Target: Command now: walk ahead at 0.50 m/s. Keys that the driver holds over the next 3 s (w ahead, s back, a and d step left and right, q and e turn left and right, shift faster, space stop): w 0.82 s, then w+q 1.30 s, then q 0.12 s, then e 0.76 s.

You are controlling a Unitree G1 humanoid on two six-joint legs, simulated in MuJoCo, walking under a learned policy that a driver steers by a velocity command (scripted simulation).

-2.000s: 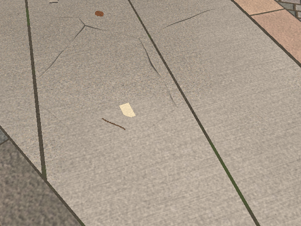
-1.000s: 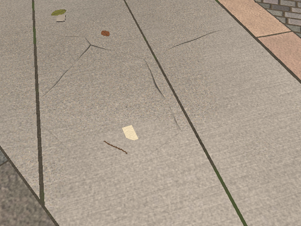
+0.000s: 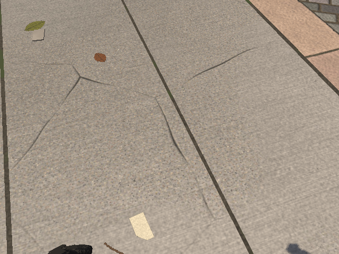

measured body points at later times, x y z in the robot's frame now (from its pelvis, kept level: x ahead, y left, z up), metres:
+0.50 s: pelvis +0.28 +0.01 +0.01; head +0.31 +0.01 +0.46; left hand +0.25 +0.28 -0.13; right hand +0.49 -0.22 -0.08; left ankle +0.44 +0.13 -0.70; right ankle +0.14 -0.11 -0.72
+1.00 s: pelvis +0.56 +0.02 +0.02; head +0.59 +0.03 +0.47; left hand +0.77 +0.26 -0.08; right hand +0.53 -0.24 -0.12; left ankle +0.44 +0.13 -0.72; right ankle +0.76 -0.12 -0.68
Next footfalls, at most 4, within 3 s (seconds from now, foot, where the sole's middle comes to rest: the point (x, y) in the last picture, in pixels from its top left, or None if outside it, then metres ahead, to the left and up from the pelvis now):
0.54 left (137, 252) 0.48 0.13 -0.76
1.08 right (191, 175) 0.80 -0.10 -0.76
1.60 left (118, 144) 0.99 0.22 -0.76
2.10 right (121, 91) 1.35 0.22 -0.76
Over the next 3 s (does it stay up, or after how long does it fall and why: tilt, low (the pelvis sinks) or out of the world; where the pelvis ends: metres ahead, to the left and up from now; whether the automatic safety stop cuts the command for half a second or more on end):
stays up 1.30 0.28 0.02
